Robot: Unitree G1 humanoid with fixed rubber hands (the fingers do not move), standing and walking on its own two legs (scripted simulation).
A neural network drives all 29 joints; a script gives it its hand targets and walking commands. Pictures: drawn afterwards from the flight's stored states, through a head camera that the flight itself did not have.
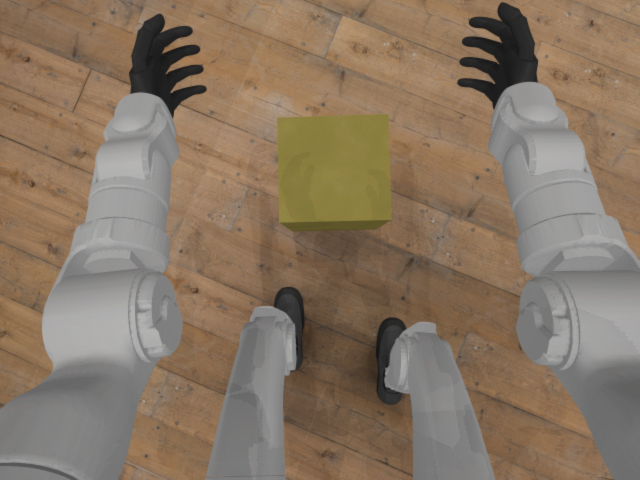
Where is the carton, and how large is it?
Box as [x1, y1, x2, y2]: [277, 114, 391, 230]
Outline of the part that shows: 387,114 277,118 278,190 280,223 291,230 371,229 376,228 391,219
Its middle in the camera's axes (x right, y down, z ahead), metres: +0.03 -0.13 +0.85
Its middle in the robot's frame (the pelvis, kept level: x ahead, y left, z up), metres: +0.51 +0.04 -0.51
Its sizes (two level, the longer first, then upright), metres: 0.210 0.200 0.250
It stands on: the floor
